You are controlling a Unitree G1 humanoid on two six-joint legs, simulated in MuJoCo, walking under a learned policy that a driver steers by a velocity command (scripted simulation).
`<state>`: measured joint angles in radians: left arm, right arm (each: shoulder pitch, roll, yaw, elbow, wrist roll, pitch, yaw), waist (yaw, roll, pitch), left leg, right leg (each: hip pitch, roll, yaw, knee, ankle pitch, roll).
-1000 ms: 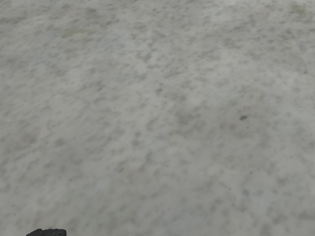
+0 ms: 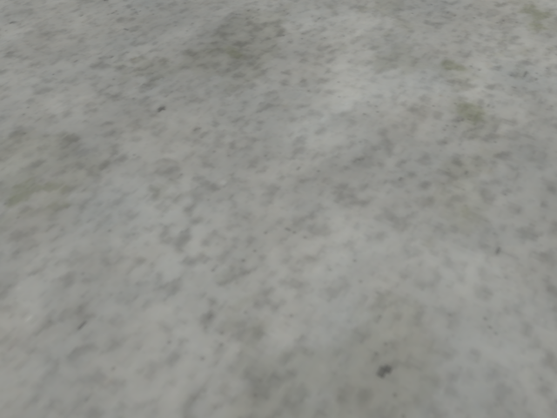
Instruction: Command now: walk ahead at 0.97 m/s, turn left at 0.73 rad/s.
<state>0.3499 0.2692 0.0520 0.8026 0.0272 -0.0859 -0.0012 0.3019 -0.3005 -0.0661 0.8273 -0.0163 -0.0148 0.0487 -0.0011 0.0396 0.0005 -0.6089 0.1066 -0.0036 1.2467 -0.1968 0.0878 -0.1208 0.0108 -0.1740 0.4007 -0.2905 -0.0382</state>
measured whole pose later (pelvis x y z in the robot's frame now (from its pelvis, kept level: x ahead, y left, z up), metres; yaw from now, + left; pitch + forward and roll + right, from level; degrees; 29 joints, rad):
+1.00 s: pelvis +0.85 +0.23 -0.01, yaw +55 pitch +1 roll -3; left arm 0.51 0.32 0.06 0.89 0.03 -0.10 0.00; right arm -0.02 -0.34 -0.03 0.57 -0.03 0.01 0.09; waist 0.08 0.05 0.02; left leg -0.82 0.06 0.06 1.03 -0.05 0.11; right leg 0.12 0.01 -0.26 0.24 -0.36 0.03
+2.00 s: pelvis +1.11 +1.08 -0.03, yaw +104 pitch +2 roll -1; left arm 0.50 0.25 0.01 0.91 0.00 -0.07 0.00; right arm -0.02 -0.27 0.01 0.65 -0.05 -0.06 0.05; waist 0.08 0.02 0.06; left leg -0.55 -0.08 0.06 0.65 -0.12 0.15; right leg -0.02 -0.06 -0.10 0.97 -0.47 0.02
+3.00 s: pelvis +1.04 +1.35 +0.00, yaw +121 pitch -1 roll -1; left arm 0.18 0.26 0.04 0.85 0.02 0.00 0.02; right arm 0.16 -0.19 -0.02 0.80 -0.01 0.00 -0.01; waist 0.03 -0.03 0.02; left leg -0.24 -0.02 -0.03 0.55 -0.30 0.02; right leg -0.26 -0.02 0.00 0.51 -0.23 0.03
